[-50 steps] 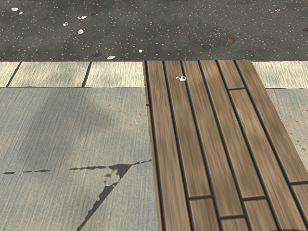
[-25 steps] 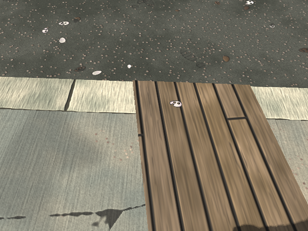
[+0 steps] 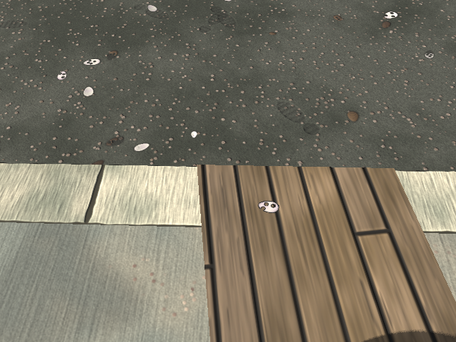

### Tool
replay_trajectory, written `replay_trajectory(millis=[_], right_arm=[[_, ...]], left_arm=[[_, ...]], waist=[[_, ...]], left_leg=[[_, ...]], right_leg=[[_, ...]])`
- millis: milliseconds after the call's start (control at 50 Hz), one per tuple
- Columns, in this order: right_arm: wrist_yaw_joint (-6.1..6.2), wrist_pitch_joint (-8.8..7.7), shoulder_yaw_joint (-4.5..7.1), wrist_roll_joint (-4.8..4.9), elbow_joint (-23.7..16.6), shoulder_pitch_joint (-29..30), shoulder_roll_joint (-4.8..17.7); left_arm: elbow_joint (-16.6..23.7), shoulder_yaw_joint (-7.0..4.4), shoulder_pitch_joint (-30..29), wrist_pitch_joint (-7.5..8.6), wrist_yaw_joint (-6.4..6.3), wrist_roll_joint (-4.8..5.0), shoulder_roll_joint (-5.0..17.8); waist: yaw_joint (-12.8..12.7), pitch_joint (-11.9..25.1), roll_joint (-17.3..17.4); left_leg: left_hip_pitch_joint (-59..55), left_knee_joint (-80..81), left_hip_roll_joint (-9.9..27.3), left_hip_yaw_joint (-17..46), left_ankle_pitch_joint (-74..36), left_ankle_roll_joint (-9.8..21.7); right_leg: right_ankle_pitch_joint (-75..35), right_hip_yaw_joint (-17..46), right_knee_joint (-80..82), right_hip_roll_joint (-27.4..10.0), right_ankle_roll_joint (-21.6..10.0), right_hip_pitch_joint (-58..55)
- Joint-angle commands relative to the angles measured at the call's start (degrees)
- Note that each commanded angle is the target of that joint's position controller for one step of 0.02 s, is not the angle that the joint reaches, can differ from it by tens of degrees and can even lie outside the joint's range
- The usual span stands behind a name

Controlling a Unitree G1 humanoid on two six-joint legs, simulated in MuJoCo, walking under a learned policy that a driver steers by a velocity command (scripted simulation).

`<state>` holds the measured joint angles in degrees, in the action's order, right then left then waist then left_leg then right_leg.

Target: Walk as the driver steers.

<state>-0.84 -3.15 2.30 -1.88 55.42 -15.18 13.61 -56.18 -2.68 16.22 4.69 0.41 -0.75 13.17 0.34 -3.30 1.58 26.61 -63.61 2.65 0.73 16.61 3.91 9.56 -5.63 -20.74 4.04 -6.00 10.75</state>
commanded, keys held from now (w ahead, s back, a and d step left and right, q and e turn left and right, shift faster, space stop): w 0.52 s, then w+e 0.48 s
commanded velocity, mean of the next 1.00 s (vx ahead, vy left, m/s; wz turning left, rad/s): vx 0.50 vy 0.00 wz -0.16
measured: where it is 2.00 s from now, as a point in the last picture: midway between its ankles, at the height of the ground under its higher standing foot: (278, 206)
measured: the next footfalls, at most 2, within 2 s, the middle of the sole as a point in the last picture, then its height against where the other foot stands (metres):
left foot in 0.34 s outside the picture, level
right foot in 0.92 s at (263, 293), level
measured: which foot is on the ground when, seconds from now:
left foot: up 0.00-0.32, down 0.34-0.90, up 0.92-1.00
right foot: down 0.00-0.36, up 0.38-0.90, down 0.92-1.00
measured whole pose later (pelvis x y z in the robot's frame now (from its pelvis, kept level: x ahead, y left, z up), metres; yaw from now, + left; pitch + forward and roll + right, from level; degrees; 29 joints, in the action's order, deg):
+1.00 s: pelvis +0.53 +0.00 -0.02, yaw -13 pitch +0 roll +0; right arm 0.8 -4.4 2.3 -0.8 56.5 -20.0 11.4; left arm -51.1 -3.8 7.4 2.1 0.7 -1.3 12.9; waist 0.7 -3.9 0.5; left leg 13.9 -68.7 1.4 -4.4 23.6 1.6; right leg 12.0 -5.7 -33.6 5.7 -9.0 22.1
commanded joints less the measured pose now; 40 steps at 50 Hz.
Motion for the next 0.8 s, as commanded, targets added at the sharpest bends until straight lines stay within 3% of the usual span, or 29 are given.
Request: replay_trajectory(millis=[20, 140, 240, 300, 320, 340, 360, 380, 400, 420, 440, 480, 540, 600, 720, 800], right_arm=[[-0.76, 1.04, 0.44, -0.43, -1.81, -2.62, 1.77], [-1.01, 0.82, -0.33, 0.4, -6.53, 11.88, 1.1], [-0.68, 0.38, -0.37, 0.5, -9.02, 18.21, 2.07], [-0.28, -0.38, 0.31, 0.45, -8.57, 14.72, 3.28], [0.1, -0.76, 0.87, 0.35, -6.76, 9.09, 4.07], [0.62, -1.37, 1.66, -0.11, -3.42, -0.54, 5.26], [1.34, -1.85, 2.96, -1.52, -1.19, -11.07, 9.57], [1.19, -1.48, 4.35, -1.76, -0.68, -13.81, 14.93], [0.67, -0.71, 3.91, 0.59, -1.26, -9.18, 11.98], [0.53, -0.74, 2.98, 1.05, -2.26, -3.0, 8.68], [0.3, -1.2, 2.15, 0.84, -2.44, -0.23, 5.42], [0.69, -1.95, 1.11, 1.02, -1.1, 0.61, 2.19], [0.95, -3.13, 1.23, 1.24, 0.95, -3.45, 3.55], [1.17, -3.43, 1.32, 0.91, 1.81, -6.34, 4.42], [1.74, -3.4, 0.6, 0.92, 2.8, -10.36, 3.27], [2.59, -2.89, 0.7, 0.52, 4.21, -13.73, 4.01]], left_arm=[[0.53, -0.88, 3.43, 1.63, -0.1, 0.33, 5.51], [-1.48, -0.43, 8.91, 1.39, -0.2, 0.29, 5.24], [-3.51, -0.46, 13.07, 0.93, -0.96, -0.42, 5.8], [-3.77, -0.81, 11.17, 0.63, -1.51, -0.81, 6.85], [-3.79, -0.93, 10.37, 0.49, -1.52, -0.83, 7.27], [-3.61, -0.78, 9.52, 0.3, -1.38, -0.58, 6.96], [-1.85, -0.13, 9.32, 0.43, -1.19, -0.02, 5.25], [-1.12, 0.77, 16.33, 0.37, -0.55, 2.04, -0.38], [-1.63, -0.83, 12.29, 0.09, -0.84, 0.39, 5.67], [-0.05, -1.12, 7.5, 0.31, -0.61, 0.28, 5.63], [0.37, -0.9, 5.0, 0.57, -0.42, 0.22, 4.48], [0.07, -0.83, 5.28, -0.71, 0.14, -1.14, 2.7], [0.31, -0.79, 4.45, -2.29, 0.97, -1.36, 1.28], [2.56, -0.79, -2.42, -3.04, 1.3, -0.95, 1.66], [6.6, 0.3, -13.05, -2.76, 1.74, -0.55, 0.23], [9.22, 0.54, -17.6, -2.54, 1.9, -0.86, 0.48]], waist=[[1.68, 0.27, -4.28], [-1.72, -2.2, -4.9], [-3.5, -2.97, -5.41], [-0.81, -1.36, -5.78], [1.57, 1.53, -5.73], [5.57, 6.55, -3.8], [8.93, 13.63, 0.74], [5.68, 19.8, 14.15], [5.11, 16.47, 4.85], [2.89, 8.23, 2.65], [1.73, 4.42, 0.11], [-1.32, 2.15, 1.64], [-2.39, 1.92, 1.58], [-1.18, -0.91, 1.32], [1.28, -3.01, 1.75], [2.47, -3.71, 1.64]], left_leg=[[5.59, 2.66, 2.9, -0.34, -4.75, -1.6], [8.35, 20.98, 2.58, -3.82, -15.93, -3.09], [8.79, 28.89, 0.9, -4.56, -14.67, -1.14], [1.96, 32.64, -1.59, -5.31, -8.12, 1.48], [-5.04, 34.47, -3.5, -6.06, -6.84, 2.61], [-17.05, 37.82, -4.34, -6.43, -9.07, 4.14], [-32.36, 38.3, 6.58, 5.38, -4.97, 7.23], [-46.17, 44.74, 22.41, 33.91, -1.46, 15.44], [-41.67, 47.93, 19.9, 36.04, 1.07, 14.35], [-33.76, 48.64, 17.96, 26.34, -0.22, 12.58], [-27.15, 50.72, 15.35, 20.43, -6.26, 11.01], [-19.9, 53.05, 10.69, 12.1, -12.78, 7.78], [-18.82, 54.8, 9.69, 7.39, -18.56, 7.9], [-19.48, 57.5, 9.33, 3.33, -17.07, 6.84], [-23.23, 57.44, 8.42, -5.02, -25.32, 4.36], [-31.06, 53.35, 10.75, -8.1, -34.87, 4.16]], right_leg=[[-11.56, 13.34, 13.45, -15.51, -6.98, -1.64], [-17.06, 8.53, 14.41, -13.0, -5.21, -5.05], [-22.77, 8.65, 11.62, -16.02, -5.38, -14.26], [-36.32, 7.55, 4.86, -17.1, -4.07, -17.21], [-42.9, 6.76, -1.79, -16.41, -3.34, -16.95], [-42.15, 4.59, -12.71, -14.02, -2.18, -13.32], [-25.38, 2.66, -29.01, -11.3, -1.0, -1.73], [16.67, 0.36, -50.04, 0.09, 1.58, 19.04], [18.72, 8.71, -54.49, -1.95, 0.56, 24.01], [13.37, 8.92, -53.55, -4.77, 0.22, 25.9], [9.57, 8.74, -50.54, -6.69, 0.34, 24.25], [6.95, 8.24, -45.35, -8.82, 1.41, 19.22], [4.87, 6.9, -42.73, -8.82, 2.86, 19.42], [-1.13, 7.42, -38.28, -9.4, 3.62, 25.44], [-10.77, 3.5, -22.51, -7.94, 3.16, 25.89], [-7.01, -0.19, -16.38, -6.51, 0.73, 25.83]])
Velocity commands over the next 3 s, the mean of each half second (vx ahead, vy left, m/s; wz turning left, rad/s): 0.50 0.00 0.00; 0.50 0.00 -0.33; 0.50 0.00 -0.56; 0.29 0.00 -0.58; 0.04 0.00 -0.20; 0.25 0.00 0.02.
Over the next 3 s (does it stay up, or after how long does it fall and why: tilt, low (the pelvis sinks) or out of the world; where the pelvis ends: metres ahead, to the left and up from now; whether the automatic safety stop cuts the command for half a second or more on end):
stays up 0.98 -0.28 0.00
